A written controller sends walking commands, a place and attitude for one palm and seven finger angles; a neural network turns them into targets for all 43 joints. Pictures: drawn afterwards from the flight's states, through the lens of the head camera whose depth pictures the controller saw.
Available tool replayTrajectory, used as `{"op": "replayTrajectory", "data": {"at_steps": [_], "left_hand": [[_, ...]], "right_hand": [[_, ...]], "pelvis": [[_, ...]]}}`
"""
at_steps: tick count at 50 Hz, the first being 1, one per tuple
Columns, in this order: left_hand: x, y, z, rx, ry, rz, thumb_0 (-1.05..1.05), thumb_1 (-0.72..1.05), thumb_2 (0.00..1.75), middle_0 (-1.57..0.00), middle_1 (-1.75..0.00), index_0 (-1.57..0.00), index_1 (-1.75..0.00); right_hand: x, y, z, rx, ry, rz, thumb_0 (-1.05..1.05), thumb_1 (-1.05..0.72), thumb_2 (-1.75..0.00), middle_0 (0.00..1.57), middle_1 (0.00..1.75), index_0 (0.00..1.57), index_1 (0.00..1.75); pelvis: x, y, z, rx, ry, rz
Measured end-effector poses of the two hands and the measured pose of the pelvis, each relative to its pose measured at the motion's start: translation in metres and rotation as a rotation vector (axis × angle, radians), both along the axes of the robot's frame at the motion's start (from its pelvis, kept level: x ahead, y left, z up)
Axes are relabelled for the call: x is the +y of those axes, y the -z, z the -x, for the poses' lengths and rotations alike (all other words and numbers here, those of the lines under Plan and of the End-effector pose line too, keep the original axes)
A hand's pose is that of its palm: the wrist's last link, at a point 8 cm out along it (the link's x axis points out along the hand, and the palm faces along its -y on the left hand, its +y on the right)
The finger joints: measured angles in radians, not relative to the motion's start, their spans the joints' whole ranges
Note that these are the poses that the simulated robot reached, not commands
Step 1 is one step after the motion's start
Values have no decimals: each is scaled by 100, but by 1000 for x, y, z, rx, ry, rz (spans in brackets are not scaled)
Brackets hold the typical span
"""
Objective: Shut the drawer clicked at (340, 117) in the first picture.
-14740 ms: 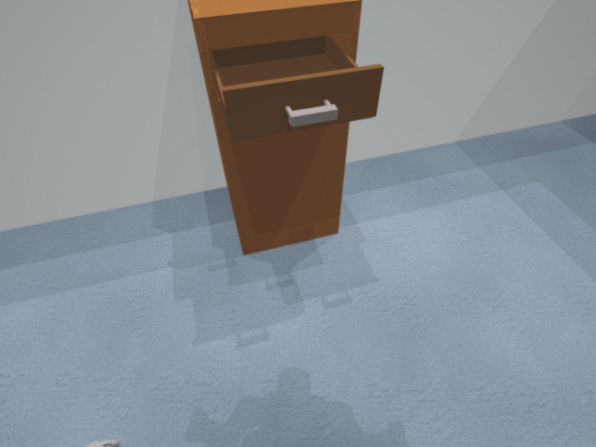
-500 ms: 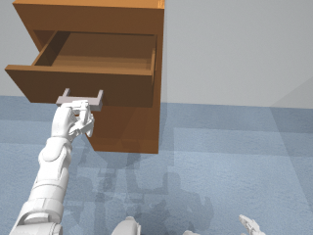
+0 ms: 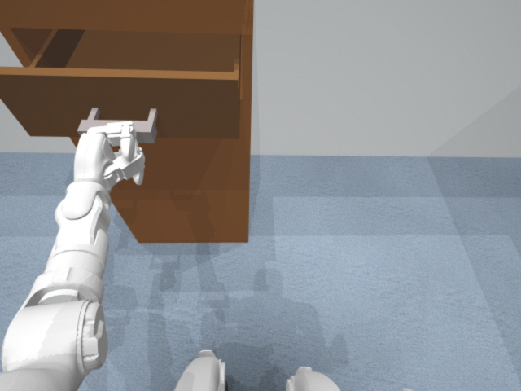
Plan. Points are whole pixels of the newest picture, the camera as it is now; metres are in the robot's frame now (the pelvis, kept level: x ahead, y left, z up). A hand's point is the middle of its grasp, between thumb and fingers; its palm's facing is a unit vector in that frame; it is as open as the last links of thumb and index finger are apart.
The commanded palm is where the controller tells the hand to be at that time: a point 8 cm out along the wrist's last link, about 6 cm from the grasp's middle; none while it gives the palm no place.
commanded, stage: push the drawer shut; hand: left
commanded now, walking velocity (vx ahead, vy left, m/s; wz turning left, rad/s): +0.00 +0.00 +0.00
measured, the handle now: (121, 122) +0.52 +0.23 +0.08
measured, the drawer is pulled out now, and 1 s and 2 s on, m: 0.12 0.01 0.00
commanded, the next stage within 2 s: pull the fist back off the drawer in 1.36 s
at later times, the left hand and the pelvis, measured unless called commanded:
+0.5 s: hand (151, 126) +0.51 +0.18 +0.08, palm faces +0.04 -1.00 -0.03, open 3.1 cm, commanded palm +0.51 +0.22 +0.08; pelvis +0.00 +0.00 -0.01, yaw -1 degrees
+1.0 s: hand (151, 106) +0.56 +0.19 +0.09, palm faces +0.03 -1.00 -0.03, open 3.3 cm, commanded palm +0.56 +0.22 +0.08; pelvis +0.01 +0.00 -0.01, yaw -2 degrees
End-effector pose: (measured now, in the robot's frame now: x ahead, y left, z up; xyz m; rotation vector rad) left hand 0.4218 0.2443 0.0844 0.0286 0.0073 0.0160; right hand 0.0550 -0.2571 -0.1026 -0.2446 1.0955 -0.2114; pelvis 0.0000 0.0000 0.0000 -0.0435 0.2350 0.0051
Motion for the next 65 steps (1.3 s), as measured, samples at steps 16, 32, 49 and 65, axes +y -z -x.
{"op": "replayTrajectory", "data": {"at_steps": [16, 32, 49, 65], "left_hand": [[-4, -1, -45, 15, -14, -2, -1, 86, 99, -140, -160, -140, -160], [-9, -3, -87, 33, -27, -6, 0, 91, 101, -140, -159, -140, -160], [-2, -7, -113, 48, -17, -5, 4, 85, 98, -140, -159, -140, -160], [10, -7, -127, 56, -2, -5, 4, 72, 97, -140, -159, -139, -160]], "right_hand": [[0, 8, 26, 94, 30, 9, 0, -90, -90, 21, 30, 20, 30], [-2, 9, 59, 222, 79, 15, 0, -90, -90, 21, 30, 20, 30], [2, 4, 75, 287, 120, 19, 0, -90, -90, 21, 30, 20, 30], [10, 4, 93, 325, 121, 44, 0, -90, -90, 21, 30, 20, 30]], "pelvis": [[2, 9, -1, 62, 7, 9], [0, 13, -8, 118, 16, 17], [1, 14, -15, 145, 24, 30], [7, 22, -7, 180, 19, 50]]}}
